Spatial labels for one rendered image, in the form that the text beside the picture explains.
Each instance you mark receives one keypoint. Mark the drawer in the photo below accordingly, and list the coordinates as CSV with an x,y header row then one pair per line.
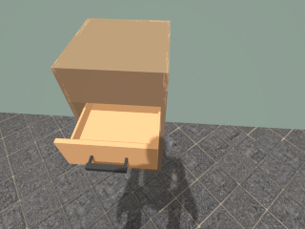
x,y
112,132

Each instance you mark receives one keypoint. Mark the handle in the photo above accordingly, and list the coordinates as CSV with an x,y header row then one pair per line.
x,y
110,168

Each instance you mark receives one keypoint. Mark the cabinet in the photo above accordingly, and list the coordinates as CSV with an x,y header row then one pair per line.
x,y
118,62

